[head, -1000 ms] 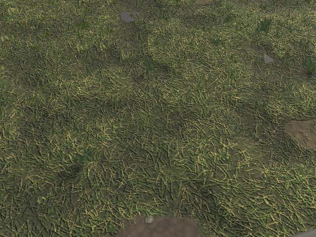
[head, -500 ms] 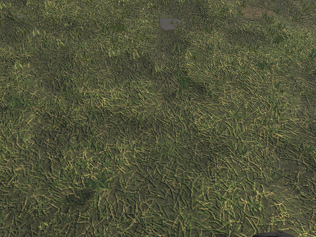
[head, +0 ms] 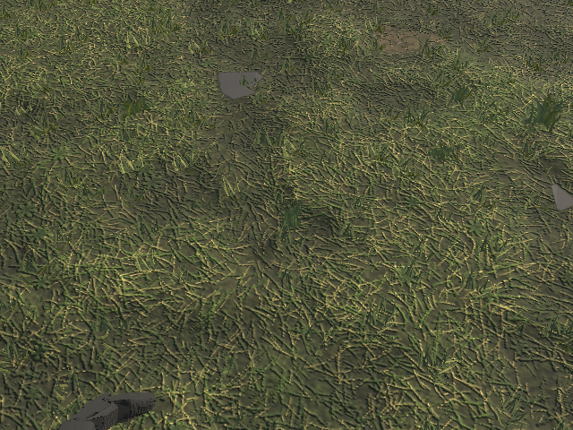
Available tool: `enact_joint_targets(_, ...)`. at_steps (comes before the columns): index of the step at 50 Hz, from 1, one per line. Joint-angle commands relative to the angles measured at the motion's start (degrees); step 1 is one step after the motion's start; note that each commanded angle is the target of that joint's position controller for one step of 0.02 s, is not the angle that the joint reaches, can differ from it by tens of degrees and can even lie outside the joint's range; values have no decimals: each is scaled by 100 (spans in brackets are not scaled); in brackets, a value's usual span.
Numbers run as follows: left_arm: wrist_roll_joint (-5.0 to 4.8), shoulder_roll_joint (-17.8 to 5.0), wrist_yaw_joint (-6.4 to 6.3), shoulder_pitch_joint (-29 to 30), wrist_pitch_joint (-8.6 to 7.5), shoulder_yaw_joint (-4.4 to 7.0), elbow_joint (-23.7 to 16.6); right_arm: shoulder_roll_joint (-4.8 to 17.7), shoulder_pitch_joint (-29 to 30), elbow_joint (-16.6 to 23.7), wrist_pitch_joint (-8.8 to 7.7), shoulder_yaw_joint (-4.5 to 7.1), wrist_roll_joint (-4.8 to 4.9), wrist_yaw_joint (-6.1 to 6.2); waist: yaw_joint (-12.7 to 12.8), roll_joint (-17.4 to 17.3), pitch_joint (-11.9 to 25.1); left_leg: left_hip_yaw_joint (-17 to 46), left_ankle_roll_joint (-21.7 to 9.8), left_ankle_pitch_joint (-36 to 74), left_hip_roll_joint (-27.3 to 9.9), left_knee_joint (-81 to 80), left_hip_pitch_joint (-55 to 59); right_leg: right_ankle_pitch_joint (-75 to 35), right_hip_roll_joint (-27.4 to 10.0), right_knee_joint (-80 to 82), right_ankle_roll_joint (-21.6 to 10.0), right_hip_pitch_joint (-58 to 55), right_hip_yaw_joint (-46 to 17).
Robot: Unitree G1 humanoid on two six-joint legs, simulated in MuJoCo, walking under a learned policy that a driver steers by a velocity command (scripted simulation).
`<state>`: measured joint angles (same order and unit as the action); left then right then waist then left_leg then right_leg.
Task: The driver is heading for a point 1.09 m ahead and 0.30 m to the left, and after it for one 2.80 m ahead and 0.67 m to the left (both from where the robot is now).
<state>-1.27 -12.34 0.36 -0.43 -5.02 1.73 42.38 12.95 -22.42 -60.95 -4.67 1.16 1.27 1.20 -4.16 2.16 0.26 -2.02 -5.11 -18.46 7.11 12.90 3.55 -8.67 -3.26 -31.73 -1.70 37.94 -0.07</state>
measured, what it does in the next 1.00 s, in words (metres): walks ahead, turning left: right foot, then left foot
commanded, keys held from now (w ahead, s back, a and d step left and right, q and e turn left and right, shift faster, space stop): w+q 0.82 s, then q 0.06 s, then no key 0.12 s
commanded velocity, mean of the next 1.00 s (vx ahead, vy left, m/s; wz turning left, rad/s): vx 0.47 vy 0.00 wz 0.44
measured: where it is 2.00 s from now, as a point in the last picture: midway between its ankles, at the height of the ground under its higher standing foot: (167, 322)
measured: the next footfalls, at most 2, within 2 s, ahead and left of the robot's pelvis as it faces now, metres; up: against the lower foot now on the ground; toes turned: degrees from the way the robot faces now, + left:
right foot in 0.08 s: +0.25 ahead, -0.10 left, +0.00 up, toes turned +0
left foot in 0.60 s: +0.48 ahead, +0.20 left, +0.00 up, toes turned +20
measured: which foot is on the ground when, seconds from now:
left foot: down 0.00-0.10, up 0.12-0.58, down 0.60-1.00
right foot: up 0.00-0.06, down 0.08-0.62, up 0.64-1.00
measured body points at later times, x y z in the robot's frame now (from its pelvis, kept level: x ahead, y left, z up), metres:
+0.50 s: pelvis +0.29 +0.02 +0.01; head +0.31 +0.04 +0.46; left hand +0.25 +0.29 -0.13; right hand +0.50 -0.20 -0.11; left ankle +0.43 +0.20 -0.69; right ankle +0.21 -0.11 -0.73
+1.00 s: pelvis +0.55 +0.14 +0.01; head +0.58 +0.18 +0.46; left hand +0.65 +0.47 -0.08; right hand +0.72 -0.10 -0.11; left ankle +0.44 +0.19 -0.73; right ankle +0.79 +0.11 -0.70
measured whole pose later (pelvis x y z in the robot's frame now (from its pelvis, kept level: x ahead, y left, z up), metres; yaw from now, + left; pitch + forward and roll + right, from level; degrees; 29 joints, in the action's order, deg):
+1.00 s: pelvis +0.55 +0.14 +0.01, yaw +29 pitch +2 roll +0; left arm 0.4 -15.0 0.5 1.6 -6.4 3.7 44.7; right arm 14.7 -18.1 -49.8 -2.1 4.8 1.0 1.6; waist -4.4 2.5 -2.0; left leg 8.2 -4.2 -17.7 6.3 21.9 -5.7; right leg -6.5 -1.1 -28.4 1.1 34.1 -3.3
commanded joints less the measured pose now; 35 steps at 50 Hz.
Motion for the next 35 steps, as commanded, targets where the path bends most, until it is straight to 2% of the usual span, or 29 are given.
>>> enact_joint_targets(1,12,-420,122,465,-88,119,-459,949,-438,21,132,252,-45,43,178,-281,-370,726,-364,4472,-1944,315,121,525,222,296,-227,-286,93)
enact_joint_targets(2,25,-545,110,209,-86,178,-409,1007,-348,64,173,283,-73,22,372,-398,-161,793,-390,5246,-1946,737,267,987,356,327,-313,-662,148)
enact_joint_targets(3,38,-734,99,-379,-108,272,-250,997,-202,136,202,286,-85,-12,711,-507,227,784,-382,5835,-1810,1434,236,1125,477,492,-446,-1508,229)
enact_joint_targets(4,88,-1033,63,-1543,-124,398,49,904,59,290,191,235,-127,-53,1250,-472,1010,712,-294,5325,-1548,2728,-720,581,99,187,-740,-3424,-125)
enact_joint_targets(5,175,-1554,29,-2477,-108,536,256,232,-557,320,76,39,-156,-143,1196,503,2142,493,75,2582,-688,5019,-3233,671,-1486,41,-1673,-6321,-2221)
enact_joint_targets(6,57,-1173,3,-2845,-40,477,431,310,-726,161,-37,2,-44,-222,1335,936,2860,915,154,-1500,-226,6308,-4242,1746,-2208,855,-2064,-6978,-3973)
enact_joint_targets(7,59,-921,-61,-2392,-8,391,382,982,-64,325,-95,241,165,-225,1322,498,1805,1084,91,-1236,-611,6660,-4830,2737,-1992,1263,-1711,-6093,-3483)
enact_joint_targets(8,67,-825,-106,-1668,-11,343,279,1085,584,605,-83,299,218,-166,1084,235,812,809,103,-598,-947,6390,-4896,2754,-1792,1606,-1398,-4875,-2644)
enact_joint_targets(9,100,-658,-80,-1187,-57,292,288,920,792,678,-28,312,134,-111,810,-17,218,716,141,-237,-1146,5958,-4642,2483,-1572,1970,-1223,-3788,-2054)
enact_joint_targets(10,148,-506,-49,-894,-110,258,304,773,658,641,71,349,54,-60,528,119,38,759,168,-8,-1334,5630,-4165,2248,-1337,2209,-1011,-3100,-1554)
enact_joint_targets(11,164,-445,-12,-738,-125,257,356,523,395,581,170,321,51,-41,336,210,-44,749,201,53,-1400,5482,-3766,2139,-1169,2366,-900,-2617,-1144)
enact_joint_targets(12,157,-449,12,-732,-144,272,411,326,281,549,240,300,50,-33,267,205,-78,692,240,135,-1410,5414,-3624,1941,-1127,2489,-902,-2334,-832)
enact_joint_targets(13,168,-537,5,-783,-170,302,476,293,335,609,292,311,33,-17,231,176,-123,704,275,332,-1448,5317,-3689,1756,-1133,2593,-948,-2227,-590)
enact_joint_targets(15,210,-732,-59,-926,-191,366,596,400,614,781,337,368,-9,6,216,143,-169,795,334,871,-1497,4934,-4079,1445,-1184,2667,-1018,-2342,-243)
enact_joint_targets(17,208,-810,-134,-1096,-172,393,711,437,957,918,292,397,-22,-38,283,79,-166,811,359,1567,-1482,4287,-4309,1164,-1137,2641,-942,-2622,130)
enact_joint_targets(20,167,-924,-214,-1252,-135,418,809,300,1592,1116,224,344,-42,-165,466,60,-236,453,365,2363,-1368,3161,-4008,931,-980,2578,-739,-2745,734)
enact_joint_targets(23,74,-1059,-247,-1565,-75,473,964,286,2136,1354,248,303,-36,-268,649,3,-394,282,317,2299,-1329,2593,-4067,990,-1180,2464,-681,-3314,909)
enact_joint_targets(26,-5,-1173,-210,-1717,22,544,1056,407,2391,1581,259,323,-8,-392,656,53,-507,90,84,1433,-1246,2338,-4234,555,-1453,2020,-596,-4050,972)
enact_joint_targets(28,-48,-1335,-218,-1563,98,597,1003,597,2100,1629,265,412,-12,-429,395,229,-251,-276,-135,733,-909,2286,-3577,-1267,-1468,1205,-456,-4215,1137)
enact_joint_targets(29,-64,-1365,-222,-1425,150,596,965,779,1427,1480,262,531,7,-428,-12,196,107,-482,-292,800,-612,2025,-2639,-2107,-1303,232,-317,-4077,1329)
enact_joint_targets(30,-13,-1261,-232,-1485,173,540,915,1199,421,1181,268,758,42,-359,-432,-24,674,-346,-529,986,-393,1880,-1051,-1954,-1019,-1198,-92,-3338,1475)
enact_joint_targets(31,192,-746,-187,-1805,93,361,625,1992,-188,1098,283,962,73,-242,-295,-1363,1234,2319,-1416,665,-1874,1621,1053,1158,-364,-3514,334,-941,1450)
enact_joint_targets(32,104,-508,-99,-1695,-176,226,444,2043,-208,1253,221,888,28,-259,-117,-1669,2077,5039,-2104,-314,-2689,385,1997,4312,570,-4718,411,429,89)
enact_joint_targets(33,-140,-954,-29,-988,-361,335,309,1547,-206,1243,160,734,-58,-271,-358,-1069,1637,4400,-1703,-90,-2556,198,1892,3942,251,-4919,210,1122,-418)
enact_joint_targets(34,-166,-939,-30,-767,-447,320,284,1257,78,1274,105,664,-47,-252,-244,-873,1092,3523,-1439,425,-2325,314,1258,3411,-9,-4576,57,1214,-376)
enact_joint_targets(35,-23,-939,-88,-745,-460,347,364,1031,576,1391,85,595,-14,-248,19,-477,701,2830,-1239,1052,-2066,337,362,2991,-249,-4057,57,822,-381)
